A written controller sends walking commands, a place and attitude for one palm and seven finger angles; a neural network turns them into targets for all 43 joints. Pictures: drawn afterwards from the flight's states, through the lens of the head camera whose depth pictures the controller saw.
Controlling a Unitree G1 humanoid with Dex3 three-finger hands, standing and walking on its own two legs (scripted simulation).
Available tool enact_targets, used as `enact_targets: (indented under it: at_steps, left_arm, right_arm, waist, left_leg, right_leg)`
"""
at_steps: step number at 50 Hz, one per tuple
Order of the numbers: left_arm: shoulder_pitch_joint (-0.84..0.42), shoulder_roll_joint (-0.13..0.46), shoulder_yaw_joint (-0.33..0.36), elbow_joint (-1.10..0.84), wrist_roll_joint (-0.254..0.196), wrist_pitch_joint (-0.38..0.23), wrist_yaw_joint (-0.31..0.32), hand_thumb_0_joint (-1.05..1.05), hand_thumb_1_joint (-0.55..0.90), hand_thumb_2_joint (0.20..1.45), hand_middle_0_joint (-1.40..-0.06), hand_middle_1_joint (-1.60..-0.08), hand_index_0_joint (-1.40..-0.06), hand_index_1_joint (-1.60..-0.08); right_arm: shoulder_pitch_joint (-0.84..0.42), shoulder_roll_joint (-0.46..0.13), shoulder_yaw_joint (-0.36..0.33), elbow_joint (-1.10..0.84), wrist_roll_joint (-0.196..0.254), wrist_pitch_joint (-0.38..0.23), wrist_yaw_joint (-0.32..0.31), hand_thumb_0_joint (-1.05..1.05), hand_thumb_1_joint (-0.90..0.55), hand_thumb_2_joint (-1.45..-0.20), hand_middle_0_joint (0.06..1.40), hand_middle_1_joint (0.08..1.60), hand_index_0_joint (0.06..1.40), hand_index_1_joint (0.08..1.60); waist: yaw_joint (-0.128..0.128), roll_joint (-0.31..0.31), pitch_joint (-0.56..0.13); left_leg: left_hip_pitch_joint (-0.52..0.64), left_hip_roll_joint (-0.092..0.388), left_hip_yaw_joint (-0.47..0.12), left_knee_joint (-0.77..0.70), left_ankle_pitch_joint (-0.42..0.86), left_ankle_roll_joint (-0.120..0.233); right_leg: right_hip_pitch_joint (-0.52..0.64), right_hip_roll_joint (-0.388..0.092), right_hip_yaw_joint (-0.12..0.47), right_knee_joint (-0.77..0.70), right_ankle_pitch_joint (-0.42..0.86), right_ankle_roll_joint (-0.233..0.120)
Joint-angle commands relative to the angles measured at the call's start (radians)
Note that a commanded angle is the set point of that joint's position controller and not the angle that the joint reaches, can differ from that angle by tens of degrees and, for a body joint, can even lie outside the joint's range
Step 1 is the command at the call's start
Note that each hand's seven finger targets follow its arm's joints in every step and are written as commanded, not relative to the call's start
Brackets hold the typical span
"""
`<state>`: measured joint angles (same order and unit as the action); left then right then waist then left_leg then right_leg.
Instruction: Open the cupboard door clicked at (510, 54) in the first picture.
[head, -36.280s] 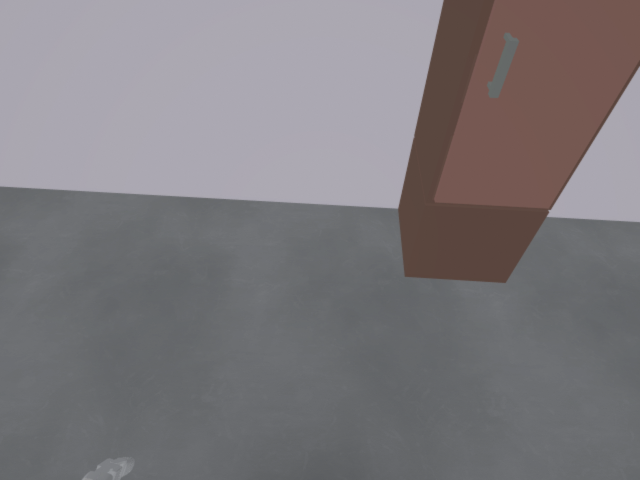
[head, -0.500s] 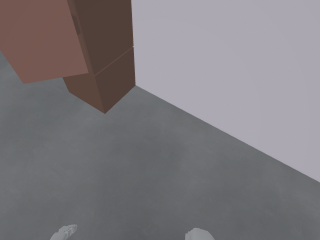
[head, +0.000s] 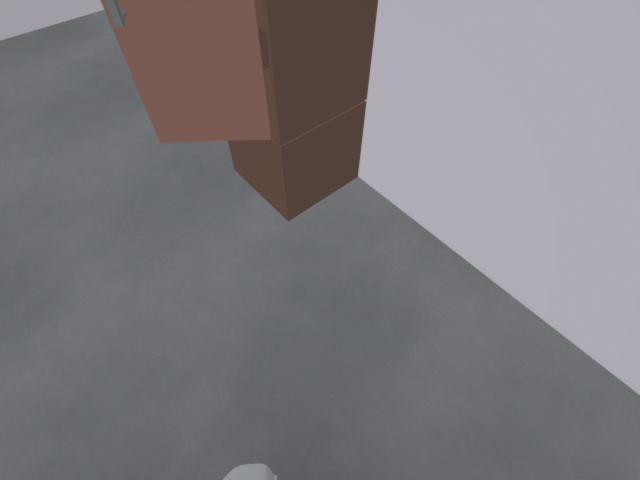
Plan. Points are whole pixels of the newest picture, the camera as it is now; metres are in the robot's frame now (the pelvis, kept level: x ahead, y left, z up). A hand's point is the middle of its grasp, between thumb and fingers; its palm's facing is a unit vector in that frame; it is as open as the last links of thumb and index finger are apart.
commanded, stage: take the last steps up to it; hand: left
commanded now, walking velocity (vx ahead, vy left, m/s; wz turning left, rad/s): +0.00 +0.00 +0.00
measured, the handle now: out of the picture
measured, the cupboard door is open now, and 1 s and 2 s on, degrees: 52 52 52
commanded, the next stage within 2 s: come to a stop and stand still in 1.54 s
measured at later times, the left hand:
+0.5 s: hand (167, 471) +0.14 +0.23 -0.16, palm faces +0.10 -0.97 -0.22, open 7.4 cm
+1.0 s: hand out of the picture +0.09 +0.26 -0.19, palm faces +0.31 -0.94 -0.14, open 7.4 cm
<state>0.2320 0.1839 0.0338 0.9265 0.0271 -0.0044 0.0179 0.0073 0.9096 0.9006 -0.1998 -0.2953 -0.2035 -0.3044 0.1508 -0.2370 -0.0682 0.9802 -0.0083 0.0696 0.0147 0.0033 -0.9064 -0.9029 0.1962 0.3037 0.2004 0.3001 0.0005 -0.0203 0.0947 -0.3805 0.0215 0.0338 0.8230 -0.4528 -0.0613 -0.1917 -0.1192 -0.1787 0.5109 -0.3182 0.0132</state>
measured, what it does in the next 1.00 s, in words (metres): walks ahead: left foot, then right foot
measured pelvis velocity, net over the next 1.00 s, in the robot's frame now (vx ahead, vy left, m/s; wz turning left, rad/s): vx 0.22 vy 0.13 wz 0.21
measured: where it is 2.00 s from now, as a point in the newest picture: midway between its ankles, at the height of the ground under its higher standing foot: (263, 369)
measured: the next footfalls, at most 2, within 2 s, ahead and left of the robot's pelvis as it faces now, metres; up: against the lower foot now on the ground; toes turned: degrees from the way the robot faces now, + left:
left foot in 0.08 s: +0.04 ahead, +0.13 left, +0.00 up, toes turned +5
right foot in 0.50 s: +0.17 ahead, -0.08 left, +0.00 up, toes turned -2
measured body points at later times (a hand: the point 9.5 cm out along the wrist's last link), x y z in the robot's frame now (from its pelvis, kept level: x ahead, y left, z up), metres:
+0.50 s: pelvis +0.07 +0.02 -0.01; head +0.09 +0.01 +0.44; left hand +0.14 +0.28 -0.14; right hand +0.07 -0.21 -0.17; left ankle +0.00 +0.12 -0.74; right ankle +0.12 -0.08 -0.74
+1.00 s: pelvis +0.22 +0.13 -0.02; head +0.25 +0.16 +0.43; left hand +0.08 +0.32 -0.17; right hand +0.38 -0.08 -0.16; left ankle +0.27 +0.25 -0.74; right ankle +0.13 -0.07 -0.72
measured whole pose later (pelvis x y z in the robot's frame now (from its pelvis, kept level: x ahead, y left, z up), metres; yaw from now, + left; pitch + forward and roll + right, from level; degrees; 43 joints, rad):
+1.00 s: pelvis +0.22 +0.13 -0.02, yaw +12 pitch +1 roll +0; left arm 0.44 0.15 0.04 1.15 0.03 -0.03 0.00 0.01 0.91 0.90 -0.20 -0.30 -0.20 -0.30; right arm 0.13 -0.18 -0.04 1.00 -0.03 -0.05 0.03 0.00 -0.91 -0.90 0.20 0.30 0.20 0.30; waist 0.05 -0.03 0.07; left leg -0.42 0.04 0.13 0.61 -0.19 0.03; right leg -0.12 -0.20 -0.14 0.71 -0.48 0.06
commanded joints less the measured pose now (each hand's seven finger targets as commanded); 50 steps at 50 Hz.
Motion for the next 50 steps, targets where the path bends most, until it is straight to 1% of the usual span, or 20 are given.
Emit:
enact_targets:
  at_steps: [1, 3, 4, 5, 8, 11, 17, 20, 23, 24, 26, 27, 29, 33, 43, 46, 47, 48, 49, 50]
  left_arm:
    - [0.062, 0.208, 0.059, -0.007, -0.001, -0.012, 0.012, 0.000, 0.900, 0.900, -0.200, -0.300, -0.200, -0.300]
    - [0.035, 0.187, 0.056, -0.020, -0.020, -0.009, 0.003, 0.000, 0.900, 0.900, -0.200, -0.300, -0.200, -0.300]
    - [0.036, 0.127, 0.048, -0.043, -0.024, -0.004, -0.005, 0.000, 0.900, 0.900, -0.200, -0.300, -0.200, -0.300]
    - [-0.038, 0.107, 0.033, -0.075, -0.014, 0.004, -0.005, 0.000, 0.900, 0.900, -0.200, -0.300, -0.200, -0.300]
    - [-0.120, 0.120, 0.043, -0.059, -0.003, 0.009, -0.021, 0.000, 0.900, 0.900, -0.200, -0.300, -0.200, -0.300]
    - [-0.040, 0.103, 0.043, -0.008, -0.002, 0.003, -0.041, 0.000, 0.900, 0.900, -0.200, -0.300, -0.200, -0.300]
    - [-0.103, 0.083, 0.036, -0.027, -0.003, -0.002, -0.043, 0.000, 0.900, 0.900, -0.200, -0.300, -0.200, -0.300]
    - [-0.115, 0.074, 0.034, -0.034, -0.004, -0.010, -0.043, 0.000, 0.900, 0.900, -0.200, -0.300, -0.200, -0.300]
    - [0.008, 0.090, 0.047, 0.011, -0.002, -0.021, -0.040, 0.000, 0.900, 0.900, -0.200, -0.300, -0.200, -0.300]
    - [0.110, 0.128, 0.062, 0.039, 0.001, -0.032, -0.034, 0.000, 0.900, 0.900, -0.200, -0.300, -0.200, -0.300]
    - [0.260, 0.281, 0.089, 0.077, -0.001, -0.040, -0.014, 0.000, 0.900, 0.900, -0.200, -0.300, -0.200, -0.300]
    - [0.211, 0.247, 0.085, 0.059, -0.010, -0.035, -0.007, 0.000, 0.900, 0.900, -0.200, -0.300, -0.200, -0.300]
    - [0.083, 0.149, 0.053, 0.043, -0.007, -0.046, -0.003, 0.000, 0.900, 0.900, -0.200, -0.300, -0.200, -0.300]
    - [0.097, 0.090, 0.035, 0.067, -0.012, -0.074, -0.007, 0.000, 0.900, 0.900, -0.200, -0.300, -0.200, -0.300]
    - [0.198, 0.137, 0.040, 0.158, 0.006, -0.077, -0.005, 0.000, 0.900, 0.900, -0.200, -0.300, -0.200, -0.300]
    - [0.161, 0.145, 0.047, 0.159, 0.003, -0.063, -0.005, 0.000, 0.900, 0.900, -0.200, -0.300, -0.200, -0.300]
    - [0.163, 0.117, 0.041, 0.149, 0.001, -0.058, -0.009, 0.000, 0.900, 0.900, -0.200, -0.300, -0.200, -0.300]
    - [0.204, 0.054, 0.034, 0.128, -0.012, -0.052, -0.016, 0.000, 0.900, 0.900, -0.200, -0.300, -0.200, -0.300]
    - [0.138, 0.042, 0.027, 0.091, -0.008, -0.049, -0.011, 0.000, 0.900, 0.900, -0.200, -0.300, -0.200, -0.300]
    - [0.084, 0.039, 0.028, 0.072, -0.008, -0.049, -0.007, 0.000, 0.900, 0.900, -0.200, -0.300, -0.200, -0.300]
  right_arm:
    - [-0.011, -0.019, 0.005, -0.066, 0.001, -0.041, -0.004, 0.000, -0.900, -0.900, 0.200, 0.300, 0.200, 0.300]
    - [0.076, -0.093, -0.006, -0.040, -0.007, -0.061, -0.007, 0.000, -0.900, -0.900, 0.200, 0.300, 0.200, 0.300]
    - [0.131, -0.188, -0.029, -0.034, -0.020, -0.068, -0.012, 0.000, -0.900, -0.900, 0.200, 0.300, 0.200, 0.300]
    - [0.188, -0.239, -0.041, -0.016, -0.022, -0.057, -0.021, 0.000, -0.900, -0.900, 0.200, 0.300, 0.200, 0.300]
    - [0.135, -0.159, -0.016, -0.027, -0.020, -0.073, -0.038, 0.000, -0.900, -0.900, 0.200, 0.300, 0.200, 0.300]
    - [0.100, -0.129, -0.002, -0.033, -0.014, -0.097, -0.036, 0.000, -0.900, -0.900, 0.200, 0.300, 0.200, 0.300]
    - [0.157, -0.113, -0.004, -0.003, -0.016, -0.102, -0.030, 0.000, -0.900, -0.900, 0.200, 0.300, 0.200, 0.300]
    - [0.173, -0.118, -0.003, 0.009, -0.019, -0.100, -0.026, 0.000, -0.900, -0.900, 0.200, 0.300, 0.200, 0.300]
    - [0.143, -0.106, 0.001, 0.015, -0.015, -0.097, -0.026, 0.000, -0.900, -0.900, 0.200, 0.300, 0.200, 0.300]
    - [0.131, -0.082, 0.002, 0.012, -0.007, -0.101, -0.023, 0.000, -0.900, -0.900, 0.200, 0.300, 0.200, 0.300]
    - [0.136, -0.052, 0.002, -0.032, -0.006, -0.098, -0.013, 0.000, -0.900, -0.900, 0.200, 0.300, 0.200, 0.300]
    - [0.094, -0.078, -0.005, -0.034, -0.018, -0.091, -0.009, 0.000, -0.900, -0.900, 0.200, 0.300, 0.200, 0.300]
    - [0.080, -0.045, -0.008, -0.001, -0.021, -0.074, 0.000, 0.000, -0.900, -0.900, 0.200, 0.300, 0.200, 0.300]
    - [0.138, 0.013, 0.002, 0.041, -0.021, -0.057, 0.016, 0.000, -0.900, -0.900, 0.200, 0.300, 0.200, 0.300]
    - [-0.038, 0.040, 0.020, -0.030, -0.012, -0.088, 0.037, 0.000, -0.900, -0.900, 0.200, 0.300, 0.200, 0.300]
    - [0.103, -0.007, 0.009, 0.009, -0.016, -0.108, 0.026, 0.000, -0.900, -0.900, 0.200, 0.300, 0.200, 0.300]
    - [0.247, -0.078, -0.008, 0.052, -0.021, -0.113, 0.015, 0.000, -0.900, -0.900, 0.200, 0.300, 0.200, 0.300]
    - [0.374, -0.199, -0.039, 0.076, -0.033, -0.121, -0.002, 0.000, -0.900, -0.900, 0.200, 0.300, 0.200, 0.300]
    - [0.434, -0.229, -0.044, 0.091, -0.023, -0.109, -0.021, 0.000, -0.900, -0.900, 0.200, 0.300, 0.200, 0.300]
    - [0.367, -0.208, -0.037, 0.077, -0.024, -0.106, -0.026, 0.000, -0.900, -0.900, 0.200, 0.300, 0.200, 0.300]
  waist:
    - [0.014, -0.193, -0.136]
    - [-0.037, -0.042, -0.193]
    - [-0.063, 0.245, -0.230]
    - [-0.099, 0.315, -0.208]
    - [-0.065, 0.243, -0.065]
    - [-0.011, 0.163, -0.070]
    - [-0.021, 0.148, -0.030]
    - [-0.017, 0.148, -0.029]
    - [0.052, 0.103, -0.041]
    - [0.097, 0.012, -0.080]
    - [0.136, -0.324, -0.141]
    - [0.116, -0.177, -0.044]
    - [0.045, -0.169, 0.052]
    - [0.006, -0.107, 0.004]
    - [0.053, -0.181, -0.005]
    - [-0.029, -0.123, -0.052]
    - [-0.089, 0.021, -0.136]
    - [-0.122, 0.310, -0.248]
    - [-0.146, 0.347, -0.274]
    - [-0.119, 0.249, -0.207]
  left_leg:
    - [0.094, -0.037, 0.054, -0.258, 0.118, 0.021]
    - [0.340, 0.030, 0.008, -0.430, 0.336, 0.060]
    - [0.480, 0.252, -0.290, -0.449, 0.500, 0.169]
    - [0.458, 0.367, -0.405, -0.493, 0.549, 0.291]
    - [0.313, 0.283, -0.349, -0.552, 0.294, 0.288]
    - [0.296, 0.203, -0.236, -0.577, 0.323, 0.241]
    - [0.254, 0.182, -0.215, -0.614, 0.252, 0.262]
    - [0.222, 0.183, -0.229, -0.589, 0.237, 0.266]
    - [0.076, 0.127, -0.182, -0.464, 0.191, 0.216]
    - [-0.037, 0.059, -0.121, -0.323, 0.130, 0.172]
    - [-0.310, -0.062, -0.031, 0.211, -0.161, 0.084]
    - [-0.344, 0.002, -0.093, 0.313, -0.084, 0.078]
    - [-0.288, 0.057, -0.099, 0.370, 0.115, 0.059]
    - [-0.226, 0.077, -0.033, 0.287, 0.274, 0.018]
    - [-0.123, 0.043, 0.083, -0.178, 0.253, 0.030]
    - [0.201, -0.004, 0.118, -0.335, 0.260, 0.059]
    - [0.396, 0.031, 0.091, -0.361, 0.242, 0.073]
    - [0.580, 0.279, -0.253, -0.410, 0.252, 0.159]
    - [0.586, 0.367, -0.391, -0.528, 0.262, 0.222]
    - [0.502, 0.388, -0.358, -0.554, 0.215, 0.252]
  right_leg:
    - [0.118, -0.189, 0.139, -0.022, 0.662, -0.089]
    - [-0.033, -0.145, 0.067, 0.112, 0.430, -0.010]
    - [-0.260, -0.017, 0.000, 0.306, -0.047, 0.046]
    - [-0.372, 0.033, 0.048, 0.485, -0.368, 0.045]
    - [-0.465, -0.002, 0.161, 0.640, -0.204, 0.022]
    - [-0.410, 0.008, 0.130, 0.611, -0.068, 0.027]
    - [-0.338, 0.015, 0.095, 0.351, -0.032, 0.035]
    - [-0.239, 0.043, 0.073, 0.213, -0.039, 0.032]
    - [0.038, 0.068, 0.056, 0.031, 0.059, 0.023]
    - [0.230, 0.014, 0.125, -0.064, 0.048, 0.008]
    - [0.382, -0.438, 0.698, -0.329, -0.178, -0.160]
    - [0.260, -0.437, 0.672, -0.366, -0.272, -0.190]
    - [0.007, -0.333, 0.508, -0.397, -0.294, -0.123]
    - [0.003, -0.221, 0.190, -0.374, 0.083, -0.073]
    - [0.128, -0.227, 0.074, -0.261, 0.386, -0.086]
    - [-0.011, -0.197, 0.039, -0.089, 0.345, -0.057]
    - [-0.084, -0.137, -0.015, 0.121, 0.276, -0.035]
    - [-0.302, 0.014, -0.064, 0.414, -0.147, 0.009]
    - [-0.407, 0.062, 0.046, 0.652, -0.312, -0.010]
    - [-0.455, 0.016, 0.115, 0.770, -0.268, -0.038]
